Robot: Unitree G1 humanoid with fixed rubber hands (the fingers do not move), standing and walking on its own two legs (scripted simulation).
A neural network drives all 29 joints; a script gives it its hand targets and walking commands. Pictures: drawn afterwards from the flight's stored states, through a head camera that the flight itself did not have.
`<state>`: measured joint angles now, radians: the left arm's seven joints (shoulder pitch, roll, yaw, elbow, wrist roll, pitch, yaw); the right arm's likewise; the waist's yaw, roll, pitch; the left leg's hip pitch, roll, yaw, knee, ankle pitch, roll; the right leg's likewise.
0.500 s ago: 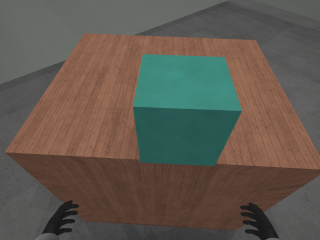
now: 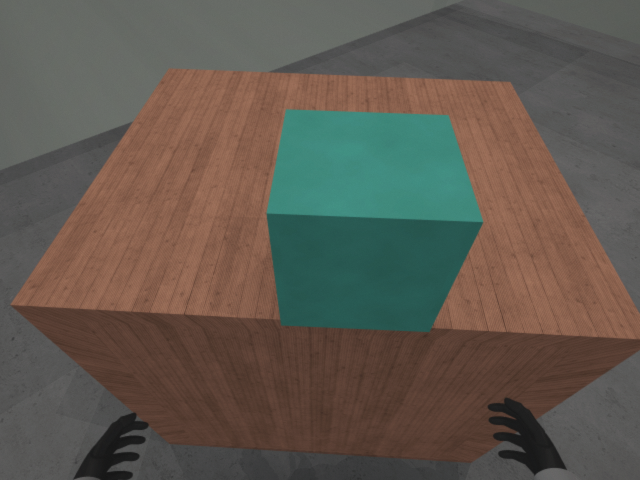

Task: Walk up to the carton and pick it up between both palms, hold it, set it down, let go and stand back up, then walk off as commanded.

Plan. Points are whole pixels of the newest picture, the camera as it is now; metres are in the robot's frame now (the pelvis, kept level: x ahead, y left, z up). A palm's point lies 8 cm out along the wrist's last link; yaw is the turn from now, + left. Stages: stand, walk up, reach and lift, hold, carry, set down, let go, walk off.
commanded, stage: stand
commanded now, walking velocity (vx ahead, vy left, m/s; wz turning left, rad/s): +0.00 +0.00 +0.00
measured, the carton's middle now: (360, 225) +0.39 -0.02 +0.12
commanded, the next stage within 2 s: walk up in 0.30 s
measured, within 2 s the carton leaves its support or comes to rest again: neither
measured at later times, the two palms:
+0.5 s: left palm out of the picture +0.11 +0.30 -0.08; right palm (551, 473) +0.15 -0.27 -0.06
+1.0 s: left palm (88, 455) +0.16 +0.31 -0.07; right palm out of the picture +0.09 -0.30 -0.08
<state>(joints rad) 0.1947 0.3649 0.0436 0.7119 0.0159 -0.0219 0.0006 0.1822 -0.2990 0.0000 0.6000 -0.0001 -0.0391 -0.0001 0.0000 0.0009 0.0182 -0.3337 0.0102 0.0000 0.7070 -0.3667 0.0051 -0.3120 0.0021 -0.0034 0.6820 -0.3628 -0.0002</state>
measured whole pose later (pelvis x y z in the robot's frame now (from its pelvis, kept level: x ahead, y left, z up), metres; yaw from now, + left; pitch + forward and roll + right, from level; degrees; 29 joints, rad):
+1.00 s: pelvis +0.04 -0.01 +0.01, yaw -1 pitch -2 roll -1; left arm 0.24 0.43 0.06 0.69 0.02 -0.05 -0.01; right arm 0.41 -0.39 0.00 0.62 0.00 -0.03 0.01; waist 0.00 0.01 0.10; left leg -0.21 0.03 0.00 0.65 -0.40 0.02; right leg -0.34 0.00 -0.04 0.70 -0.28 -0.02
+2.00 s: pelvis +0.03 +0.00 +0.01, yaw -1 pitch +1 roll -1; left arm 0.31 0.42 0.02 0.76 0.02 -0.05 -0.01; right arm 0.24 -0.39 0.00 0.64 0.00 -0.03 0.01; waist 0.00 0.05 -0.03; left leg -0.36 0.04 0.00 0.64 -0.29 0.00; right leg -0.29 -0.01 -0.02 0.60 -0.32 0.01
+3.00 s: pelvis +0.01 -0.01 +0.03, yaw -2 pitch -6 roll +1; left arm 0.25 0.32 0.08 0.03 -0.08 0.35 0.02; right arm 0.35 -0.30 -0.05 0.15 0.05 0.07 0.00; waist 0.00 -0.05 0.06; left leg -0.09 0.02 0.02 0.30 -0.11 -0.03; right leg -0.10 -0.03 0.00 0.42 -0.22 0.00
